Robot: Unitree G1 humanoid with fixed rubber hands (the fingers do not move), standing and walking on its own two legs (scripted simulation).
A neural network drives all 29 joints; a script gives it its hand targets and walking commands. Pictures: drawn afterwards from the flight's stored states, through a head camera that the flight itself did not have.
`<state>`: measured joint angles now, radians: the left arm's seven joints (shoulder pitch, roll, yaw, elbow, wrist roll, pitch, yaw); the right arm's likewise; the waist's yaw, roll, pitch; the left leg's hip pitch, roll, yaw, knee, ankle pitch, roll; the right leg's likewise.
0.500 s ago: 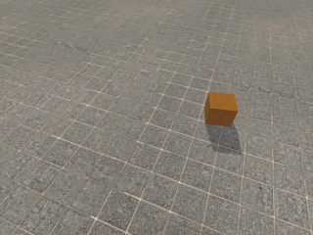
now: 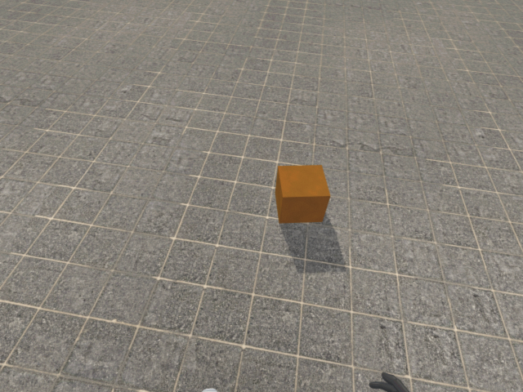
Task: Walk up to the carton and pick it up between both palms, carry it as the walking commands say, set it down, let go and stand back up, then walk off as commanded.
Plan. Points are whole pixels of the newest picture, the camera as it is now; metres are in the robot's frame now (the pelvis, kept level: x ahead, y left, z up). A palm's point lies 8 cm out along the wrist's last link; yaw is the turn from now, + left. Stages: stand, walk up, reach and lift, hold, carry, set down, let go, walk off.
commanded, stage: walk up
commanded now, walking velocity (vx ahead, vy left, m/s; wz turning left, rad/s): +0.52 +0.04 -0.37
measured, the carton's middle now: (300, 194) +1.09 -0.14 -0.67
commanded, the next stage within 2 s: none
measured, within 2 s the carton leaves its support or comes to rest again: neither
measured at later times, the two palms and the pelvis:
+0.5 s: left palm (203, 221) +0.50 +0.17 -0.12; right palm out of the picture +0.10 -0.23 -0.14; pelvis +0.28 -0.03 -0.02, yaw -7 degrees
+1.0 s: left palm (199, 220) +0.52 +0.19 -0.16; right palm (395, 209) +0.57 -0.28 -0.12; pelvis +0.50 -0.04 +0.00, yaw -10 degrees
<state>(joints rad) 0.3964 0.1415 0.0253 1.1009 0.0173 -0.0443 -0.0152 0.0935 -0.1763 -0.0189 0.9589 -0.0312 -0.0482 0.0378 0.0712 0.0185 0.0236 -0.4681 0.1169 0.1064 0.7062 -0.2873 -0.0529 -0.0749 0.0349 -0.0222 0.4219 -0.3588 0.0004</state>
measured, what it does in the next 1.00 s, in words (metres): walks ahead: left foot, then right foot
